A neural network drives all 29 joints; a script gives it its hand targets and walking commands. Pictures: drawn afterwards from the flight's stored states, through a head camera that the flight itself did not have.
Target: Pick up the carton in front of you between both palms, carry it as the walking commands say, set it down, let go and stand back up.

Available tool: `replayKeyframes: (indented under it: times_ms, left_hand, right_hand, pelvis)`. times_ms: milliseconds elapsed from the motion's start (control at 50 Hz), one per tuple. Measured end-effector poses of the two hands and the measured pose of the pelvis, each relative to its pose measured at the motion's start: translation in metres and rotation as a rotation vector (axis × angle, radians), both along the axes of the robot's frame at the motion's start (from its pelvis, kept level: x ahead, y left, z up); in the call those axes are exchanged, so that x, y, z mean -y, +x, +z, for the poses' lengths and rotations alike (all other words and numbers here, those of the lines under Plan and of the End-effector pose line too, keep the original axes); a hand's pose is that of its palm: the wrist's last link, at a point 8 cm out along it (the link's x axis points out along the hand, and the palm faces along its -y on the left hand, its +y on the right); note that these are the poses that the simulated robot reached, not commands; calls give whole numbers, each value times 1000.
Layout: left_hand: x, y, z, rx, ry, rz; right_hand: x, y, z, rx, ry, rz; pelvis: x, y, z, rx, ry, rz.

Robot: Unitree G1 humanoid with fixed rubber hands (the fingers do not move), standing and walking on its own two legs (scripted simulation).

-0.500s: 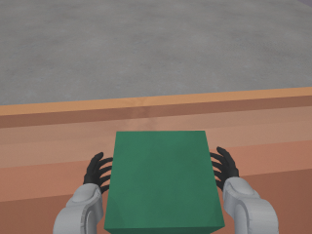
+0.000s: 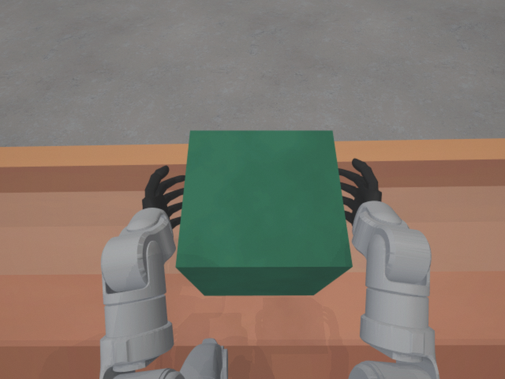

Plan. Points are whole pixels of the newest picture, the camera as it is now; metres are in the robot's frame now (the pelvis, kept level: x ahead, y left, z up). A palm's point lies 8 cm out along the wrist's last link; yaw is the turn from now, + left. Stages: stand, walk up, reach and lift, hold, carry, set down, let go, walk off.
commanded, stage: carry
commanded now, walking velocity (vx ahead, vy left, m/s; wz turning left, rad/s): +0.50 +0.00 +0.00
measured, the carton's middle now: (260, 224) +0.36 +0.01 +0.02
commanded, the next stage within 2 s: none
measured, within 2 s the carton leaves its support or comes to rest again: neither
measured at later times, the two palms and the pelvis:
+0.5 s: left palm (206, 92) +0.66 +0.13 +0.06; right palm (349, 90) +0.65 -0.17 +0.07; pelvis +0.33 +0.00 -0.04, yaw -1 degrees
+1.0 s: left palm (227, 77) +0.99 +0.12 -0.12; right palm (319, 76) +1.00 -0.18 -0.13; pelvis +0.68 -0.04 -0.20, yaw -2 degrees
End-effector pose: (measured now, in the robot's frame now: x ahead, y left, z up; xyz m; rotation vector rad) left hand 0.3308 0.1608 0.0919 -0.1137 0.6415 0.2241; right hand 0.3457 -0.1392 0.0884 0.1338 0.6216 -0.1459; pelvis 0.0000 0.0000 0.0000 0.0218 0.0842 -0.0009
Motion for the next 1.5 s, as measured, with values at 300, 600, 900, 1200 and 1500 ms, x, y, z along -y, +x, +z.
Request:
replayKeyframes:
  times_ms: [300,600,900,1200,1500]
  left_hand:
    - [19,201,-32,-41,-32,-125]
    - [40,404,-60,128,25,-53]
    - [42,576,-192,-72,-19,23]
    - [69,811,-280,-34,-3,-125]
    - [95,1035,-322,136,27,-62]
  right_hand:
    - [18,160,-25,-50,-13,-141]
    - [41,392,-54,119,-29,-32]
    - [43,575,-196,-75,10,-11]
    - [69,765,-278,-55,-15,-151]
    - [97,1015,-313,118,-44,-64]
  pelvis:
    - [-26,197,-15,-3,-18,-15]
    - [21,416,-100,55,27,-11]
    - [43,594,-158,10,-23,-26]
    - [24,817,-248,13,-15,-26]
    - [70,1045,-333,47,1,-15]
